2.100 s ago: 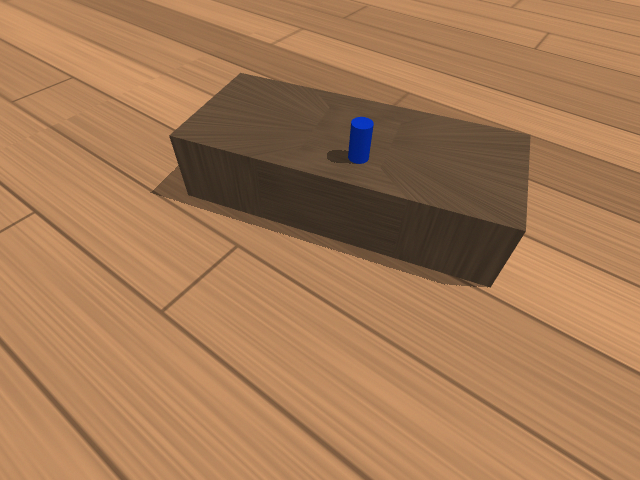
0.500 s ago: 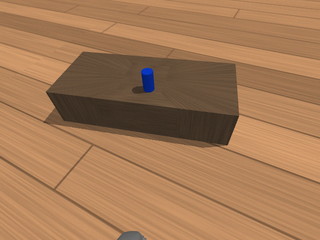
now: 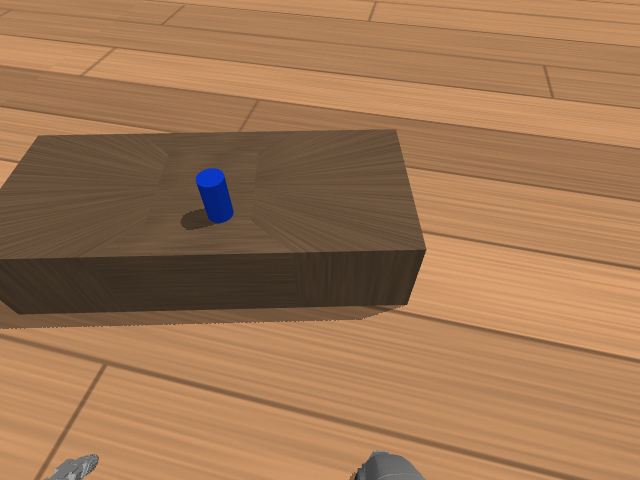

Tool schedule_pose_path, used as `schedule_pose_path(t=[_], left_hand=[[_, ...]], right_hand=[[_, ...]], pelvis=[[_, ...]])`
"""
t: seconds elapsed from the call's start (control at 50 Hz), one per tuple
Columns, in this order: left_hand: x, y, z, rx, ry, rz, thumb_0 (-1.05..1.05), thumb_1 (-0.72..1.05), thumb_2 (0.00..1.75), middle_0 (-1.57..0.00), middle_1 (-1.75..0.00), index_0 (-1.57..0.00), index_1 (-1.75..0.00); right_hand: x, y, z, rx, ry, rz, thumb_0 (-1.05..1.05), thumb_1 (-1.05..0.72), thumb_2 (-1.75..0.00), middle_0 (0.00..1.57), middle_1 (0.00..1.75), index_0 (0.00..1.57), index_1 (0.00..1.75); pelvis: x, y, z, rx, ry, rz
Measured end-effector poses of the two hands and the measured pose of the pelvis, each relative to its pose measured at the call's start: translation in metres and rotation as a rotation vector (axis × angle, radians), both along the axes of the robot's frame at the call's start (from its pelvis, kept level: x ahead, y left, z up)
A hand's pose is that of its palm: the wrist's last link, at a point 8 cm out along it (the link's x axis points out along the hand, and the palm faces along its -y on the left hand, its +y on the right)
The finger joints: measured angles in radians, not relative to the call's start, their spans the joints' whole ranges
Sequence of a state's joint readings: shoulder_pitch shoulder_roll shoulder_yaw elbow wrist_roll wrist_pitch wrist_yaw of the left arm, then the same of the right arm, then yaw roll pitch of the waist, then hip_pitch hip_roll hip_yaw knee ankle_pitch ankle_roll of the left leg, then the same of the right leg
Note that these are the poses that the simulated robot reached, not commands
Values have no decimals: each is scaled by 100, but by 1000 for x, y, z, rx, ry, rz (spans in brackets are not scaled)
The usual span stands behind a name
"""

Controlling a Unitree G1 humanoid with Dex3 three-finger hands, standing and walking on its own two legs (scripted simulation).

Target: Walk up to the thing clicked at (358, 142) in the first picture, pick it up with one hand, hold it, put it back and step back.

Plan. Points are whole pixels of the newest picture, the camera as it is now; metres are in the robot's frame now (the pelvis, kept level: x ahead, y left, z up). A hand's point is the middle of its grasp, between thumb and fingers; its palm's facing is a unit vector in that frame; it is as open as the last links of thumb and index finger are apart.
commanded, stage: walk up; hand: left
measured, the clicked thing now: (215, 196) +0.93 +0.27 -0.36
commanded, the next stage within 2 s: none
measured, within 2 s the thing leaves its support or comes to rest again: neither
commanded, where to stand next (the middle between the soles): +0.44 +0.09 m, yaw -3 degrees
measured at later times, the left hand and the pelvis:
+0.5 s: hand (73, 451) +0.21 +0.35 -0.16, palm faces -0.07 -0.91 -0.41, open 7.4 cm; pelvis +0.19 +0.06 -0.02, yaw -3 degrees
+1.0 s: hand (114, 303) +0.43 +0.34 -0.12, palm faces -0.09 -0.89 -0.44, open 7.4 cm; pelvis +0.33 +0.07 -0.01, yaw -4 degrees
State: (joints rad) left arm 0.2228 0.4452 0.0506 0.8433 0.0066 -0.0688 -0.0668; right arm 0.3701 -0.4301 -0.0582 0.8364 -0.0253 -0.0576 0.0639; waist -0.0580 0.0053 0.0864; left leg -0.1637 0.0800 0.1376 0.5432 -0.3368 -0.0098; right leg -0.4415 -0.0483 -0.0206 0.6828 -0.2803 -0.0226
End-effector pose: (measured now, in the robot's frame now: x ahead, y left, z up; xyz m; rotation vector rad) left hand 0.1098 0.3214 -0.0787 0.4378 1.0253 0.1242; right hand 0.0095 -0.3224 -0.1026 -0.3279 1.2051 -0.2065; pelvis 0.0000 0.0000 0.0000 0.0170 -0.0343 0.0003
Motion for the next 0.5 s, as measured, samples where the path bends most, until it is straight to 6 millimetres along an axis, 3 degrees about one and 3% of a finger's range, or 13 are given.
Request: schedule_pose_path(t=[0.06, 0.1, 0.24, 0.4, 0.5], left_hand=[[34, -5, 1, 34, -55, -10, 1, 90, 90, -20, -30, -20, -30], [46, -8, 2, 42, -77, 5, 1, 90, 90, -20, -30, -20, -30], [54, -6, 9, 28, -10, 60, 1, 90, 90, -21, -30, -20, -30], [63, 37, -12, 19, 101, 112, 1, 90, 90, -21, -30, -20, -30], [95, 74, -40, 20, 174, 114, 1, 90, 90, -21, -30, -20, -30]], right_hand=[[17, -11, -20, 11, 24, -15, 1, -90, -90, 20, 30, 20, 30], [34, -12, -28, 18, 39, -18, 1, -91, -90, 20, 30, 20, 30], [117, 2, -19, 47, -31, 27, 1, -91, -90, 20, 30, 20, 30], [207, 29, -3, 9, -79, 68, 1, -91, -90, 20, 30, 20, 30], [254, 53, 4, -45, -155, 60, 1, -91, -90, 20, 30, 20, 30]], pelvis=[[26, -9, -13, -10, -10, -4], [40, -12, -16, -16, -18, -9], [88, -1, -2, -22, -18, -29], [148, 32, -6, -45, -7, -37], [187, 63, -20, -22, -13, -49]])
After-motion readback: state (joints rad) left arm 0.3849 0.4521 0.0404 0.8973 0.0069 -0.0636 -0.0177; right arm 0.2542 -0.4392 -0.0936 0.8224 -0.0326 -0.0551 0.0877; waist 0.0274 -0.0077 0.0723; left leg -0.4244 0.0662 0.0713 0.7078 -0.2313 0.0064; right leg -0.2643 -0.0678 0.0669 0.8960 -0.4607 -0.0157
